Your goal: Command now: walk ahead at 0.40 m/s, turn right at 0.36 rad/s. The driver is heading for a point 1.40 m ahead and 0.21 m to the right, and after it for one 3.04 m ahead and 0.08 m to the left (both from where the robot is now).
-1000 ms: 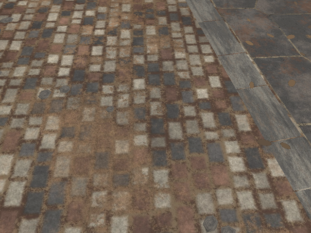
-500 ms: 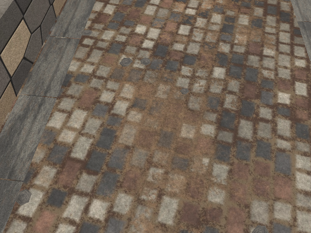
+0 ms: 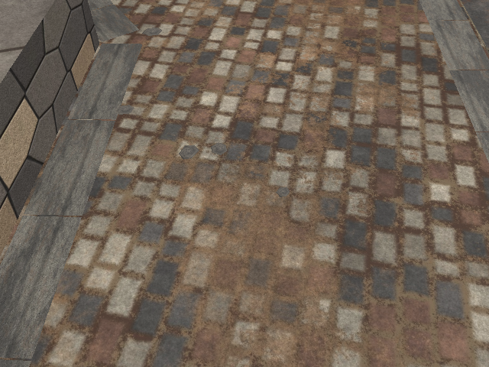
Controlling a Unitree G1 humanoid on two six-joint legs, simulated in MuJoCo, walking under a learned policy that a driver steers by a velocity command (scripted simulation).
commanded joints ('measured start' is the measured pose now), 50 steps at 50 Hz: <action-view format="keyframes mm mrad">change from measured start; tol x32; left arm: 1 -112 81 12 -112 -3 -22 -11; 6 298 329 100 -50 -4 -14 11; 30 394 -14 0 -61 1 -7 42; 50 -82 114 29 -152 18 -85 15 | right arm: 1 -12 -185 -56 -44 11 -10 4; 23 -360 -77 -11 -187 -2 -70 30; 30 134 -258 -80 -51 -27 -65 27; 50 92 -124 -43 -31 20 2 -17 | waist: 1 -22 80 82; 6 155 -305 -126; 27 26 -140 -10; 30 32 379 -381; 50 70 95 -7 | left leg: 1 -1 304 -178 -124 -98 169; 5 -211 179 34 341 231 51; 8 -841 39 -116 970 -235 -30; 28 -67 40 -70 179 256 29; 30 476 404 -802 82 -37 266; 50 -200 133 -385 109 98 94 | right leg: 1 -73 -11 -19 -44 -1 -28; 5 406 37 -4 -146 24 -113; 7 718 -283 779 -425 -225 -345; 24 355 -104 340 -378 267 -163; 28 372 -39 291 -38 561 -101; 30 -142 183 184 575 -317 -5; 32 -268 85 195 666 -218 -10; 50 288 49 62 -203 185 -2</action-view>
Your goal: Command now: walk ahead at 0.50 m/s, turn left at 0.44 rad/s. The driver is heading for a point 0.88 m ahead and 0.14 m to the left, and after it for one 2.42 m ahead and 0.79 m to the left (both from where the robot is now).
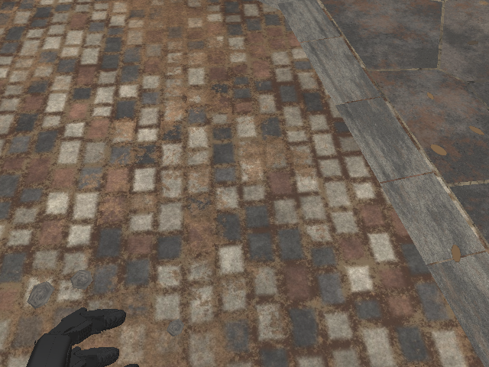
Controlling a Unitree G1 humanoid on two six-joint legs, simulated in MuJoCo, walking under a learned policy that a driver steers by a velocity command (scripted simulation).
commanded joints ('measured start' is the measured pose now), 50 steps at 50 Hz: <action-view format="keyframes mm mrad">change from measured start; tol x16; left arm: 1 227 184 82 -20 8 -14 20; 28 348 90 49 66 19 10 26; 50 3 70 40 -2 -13 24 -52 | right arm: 1 -83 -85 -12 -91 -13 -12 -1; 22 -435 -51 -1 -281 -6 11 65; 27 -4 -277 -101 -193 0 40 25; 34 -228 -94 -21 -200 -39 -30 33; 50 -118 -157 -37 -37 -25 -10 -7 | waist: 1 207 73 -134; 3 196 -290 -272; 7 149 -94 -6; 22 189 -26 64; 26 -15 -27 -156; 28 56 287 -401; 32 97 65 -97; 50 49 66 54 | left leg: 1 -258 124 -138 201 138 76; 3 -684 34 30 739 -273 -2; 5 -725 111 27 839 -103 -11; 17 -595 173 123 376 339 -28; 22 -563 140 188 245 255 34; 26 -7 2 249 157 201 146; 28 497 412 -663 -32 -28 415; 36 -103 275 -32 -211 442 251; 45 21 272 195 -279 421 163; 50 225 330 235 -138 726 140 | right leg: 1 474 -107 70 -42 -70 -79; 3 754 -428 674 -188 -454 -263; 9 359 -238 139 -309 -84 -192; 21 487 -266 -186 -314 178 -163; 25 514 -249 -275 35 717 -113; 26 379 -212 -298 263 655 -78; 28 -252 54 -94 876 -553 9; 29 -347 -15 18 905 -482 -7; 43 -192 -91 -30 236 220 3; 50 -271 -36 -102 94 20 -73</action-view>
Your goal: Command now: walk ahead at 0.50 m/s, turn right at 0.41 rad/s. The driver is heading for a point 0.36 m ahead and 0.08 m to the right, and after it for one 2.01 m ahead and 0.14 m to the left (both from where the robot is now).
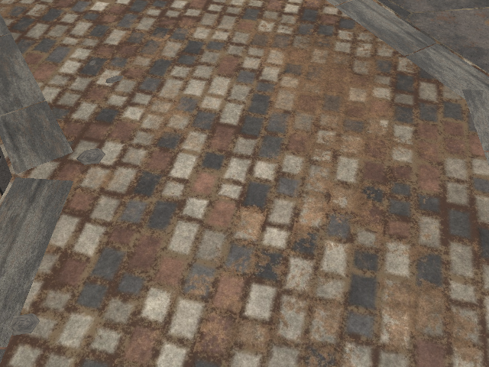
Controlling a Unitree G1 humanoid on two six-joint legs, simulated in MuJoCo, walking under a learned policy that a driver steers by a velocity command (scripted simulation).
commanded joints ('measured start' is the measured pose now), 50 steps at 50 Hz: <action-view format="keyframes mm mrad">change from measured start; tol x32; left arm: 1 -99 93 24 -125 3 -15 -19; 6 324 274 98 -79 -4 -6 17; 50 -176 128 30 -141 15 -61 33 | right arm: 1 4 -187 -50 -36 8 17 -19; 50 78 -171 -50 -110 31 29 -27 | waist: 1 9 106 24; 6 165 -140 -440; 10 83 53 -73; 26 132 -11 39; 32 -36 287 -408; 50 -4 145 -26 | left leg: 1 61 333 -37 117 911 92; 4 -153 269 21 631 1012 18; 6 -800 -12 -196 1196 -242 -61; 7 -897 61 -259 1215 -177 -39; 20 -665 175 -130 449 497 -87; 29 -487 42 -67 324 246 56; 32 289 401 -950 130 35 343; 39 -294 232 -483 19 371 240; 50 -256 198 -525 143 254 142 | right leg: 1 -34 47 -63 -18 -148 -50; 4 502 96 -22 -76 -131 -150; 6 1073 -273 836 -241 -280 -417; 14 417 -97 218 -401 130 -272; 24 623 -150 61 -421 5 -177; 29 711 -136 -31 -72 564 -100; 32 -58 157 66 716 -606 27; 33 -156 86 122 758 -555 6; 50 160 73 88 -117 -35 71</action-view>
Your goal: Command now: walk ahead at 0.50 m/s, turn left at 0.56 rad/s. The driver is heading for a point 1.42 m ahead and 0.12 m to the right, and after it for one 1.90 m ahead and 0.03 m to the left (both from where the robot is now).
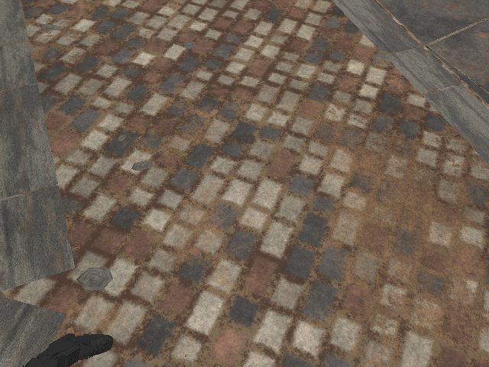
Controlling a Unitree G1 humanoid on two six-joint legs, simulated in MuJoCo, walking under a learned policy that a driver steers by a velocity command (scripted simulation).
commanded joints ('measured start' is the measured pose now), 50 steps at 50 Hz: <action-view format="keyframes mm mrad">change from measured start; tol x32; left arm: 1 -54 119 42 -79 -9 -29 -5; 29 410 54 22 75 -34 10 20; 50 57 107 64 -82 -16 80 -41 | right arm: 1 12 -161 -48 -43 1 1 -9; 23 -352 -59 2 -174 -8 -61 48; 29 84 -224 -66 -78 -44 -46 20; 50 -82 -221 -82 58 9 -28 4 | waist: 1 31 149 -28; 6 139 -248 -331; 23 141 -55 8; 29 -34 321 -372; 50 90 109 -9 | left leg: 1 -22 248 -237 -18 238 111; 7 -687 110 1 899 -189 -62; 24 -300 139 144 104 261 -77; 28 496 484 -245 59 184 119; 35 -4 385 4 -229 205 112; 50 178 404 380 1 812 28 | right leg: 1 140 30 -12 -49 -56 -31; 4 584 -122 86 -82 -115 -147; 6 943 -418 707 -197 -510 -341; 12 474 -207 169 -326 -164 -256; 24 470 -202 114 -281 -35 -231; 30 -209 -14 19 710 -562 -74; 42 -67 -100 -57 279 -25 -54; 50 113 15 -203 112 -222 -168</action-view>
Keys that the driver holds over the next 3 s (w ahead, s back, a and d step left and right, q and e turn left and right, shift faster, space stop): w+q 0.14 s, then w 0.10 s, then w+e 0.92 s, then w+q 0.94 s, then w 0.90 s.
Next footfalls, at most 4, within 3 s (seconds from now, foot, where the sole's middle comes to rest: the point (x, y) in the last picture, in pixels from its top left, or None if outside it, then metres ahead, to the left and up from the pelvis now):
0.08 right None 0.22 -0.13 -0.78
0.54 left None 0.43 0.15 -0.78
1.04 right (275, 289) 0.68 -0.14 -0.78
1.60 left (227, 192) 1.04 -0.02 -0.78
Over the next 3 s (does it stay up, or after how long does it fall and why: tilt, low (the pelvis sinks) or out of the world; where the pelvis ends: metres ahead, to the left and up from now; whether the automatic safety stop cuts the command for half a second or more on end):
stays up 1.61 -0.03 0.00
